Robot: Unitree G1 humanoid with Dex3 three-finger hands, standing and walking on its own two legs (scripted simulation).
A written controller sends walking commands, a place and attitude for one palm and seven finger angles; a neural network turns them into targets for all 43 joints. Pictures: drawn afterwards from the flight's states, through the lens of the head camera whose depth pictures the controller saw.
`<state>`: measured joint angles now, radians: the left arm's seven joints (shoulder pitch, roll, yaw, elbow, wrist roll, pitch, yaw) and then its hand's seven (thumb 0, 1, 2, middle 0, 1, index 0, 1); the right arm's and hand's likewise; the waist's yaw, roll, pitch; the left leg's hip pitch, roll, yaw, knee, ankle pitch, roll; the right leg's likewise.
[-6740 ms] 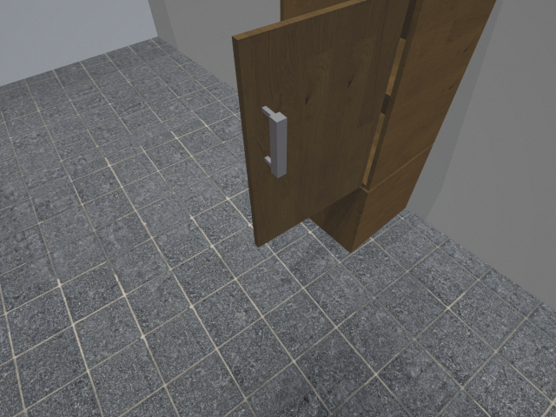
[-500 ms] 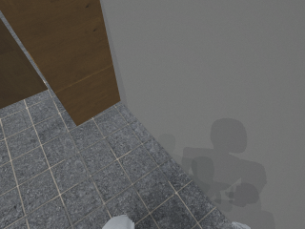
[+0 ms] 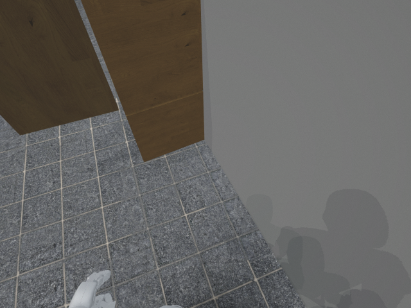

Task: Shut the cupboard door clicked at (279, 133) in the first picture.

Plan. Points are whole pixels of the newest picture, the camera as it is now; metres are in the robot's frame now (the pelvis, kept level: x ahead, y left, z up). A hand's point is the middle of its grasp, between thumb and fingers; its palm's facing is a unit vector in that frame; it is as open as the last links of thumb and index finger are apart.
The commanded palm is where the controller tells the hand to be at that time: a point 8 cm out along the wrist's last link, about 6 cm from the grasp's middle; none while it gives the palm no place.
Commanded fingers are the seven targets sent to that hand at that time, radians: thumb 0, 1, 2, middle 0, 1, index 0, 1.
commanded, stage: turn to face it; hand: left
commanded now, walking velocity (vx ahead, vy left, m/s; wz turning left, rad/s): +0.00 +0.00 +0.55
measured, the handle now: out of the picture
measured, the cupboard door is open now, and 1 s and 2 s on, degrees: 85 85 85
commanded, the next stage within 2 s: take the last steps up to it in 0.38 s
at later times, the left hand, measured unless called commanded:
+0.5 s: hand out of the picture -0.06 +0.22 -0.18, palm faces +0.32 -0.92 -0.25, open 7.3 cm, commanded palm none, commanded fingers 0.00 0.90 0.90 -0.20 -0.30 -0.20 -0.30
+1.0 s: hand out of the picture +0.00 +0.20 -0.15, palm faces +0.44 -0.88 -0.20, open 7.4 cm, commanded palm none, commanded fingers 0.00 0.90 0.90 -0.20 -0.30 -0.20 -0.30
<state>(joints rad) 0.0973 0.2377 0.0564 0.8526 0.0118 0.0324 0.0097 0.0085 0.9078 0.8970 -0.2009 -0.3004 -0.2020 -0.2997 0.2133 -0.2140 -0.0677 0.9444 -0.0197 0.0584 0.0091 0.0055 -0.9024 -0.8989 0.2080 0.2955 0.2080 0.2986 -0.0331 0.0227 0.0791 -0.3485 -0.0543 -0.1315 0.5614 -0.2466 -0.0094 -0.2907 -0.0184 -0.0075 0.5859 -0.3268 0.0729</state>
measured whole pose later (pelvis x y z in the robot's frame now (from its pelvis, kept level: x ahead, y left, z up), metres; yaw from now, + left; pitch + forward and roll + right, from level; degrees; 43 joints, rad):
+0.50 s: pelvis +0.00 +0.01 +0.00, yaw +15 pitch +0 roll +0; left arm 0.27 0.25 0.06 1.00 0.02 0.06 0.02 0.01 0.91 0.90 -0.20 -0.30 -0.20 -0.30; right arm 0.05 -0.21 -0.04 0.94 -0.02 0.03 0.00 0.00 -0.91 -0.90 0.20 0.29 0.20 0.30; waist 0.04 -0.05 0.12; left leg -0.28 -0.01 0.07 0.61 -0.32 0.05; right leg -0.34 -0.10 -0.10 0.93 -0.55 0.06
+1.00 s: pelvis +0.06 +0.03 +0.01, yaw +24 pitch +0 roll +1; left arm 0.31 0.13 0.04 1.02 0.03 -0.05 0.00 0.01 0.91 0.90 -0.20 -0.30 -0.20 -0.30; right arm 0.26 -0.23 -0.07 1.05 -0.03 0.05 0.03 0.01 -0.91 -0.90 0.20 0.29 0.20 0.30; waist 0.00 0.02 0.05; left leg -0.54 0.04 0.01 1.07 -0.26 -0.04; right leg -0.10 -0.09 -0.14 0.40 -0.30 0.02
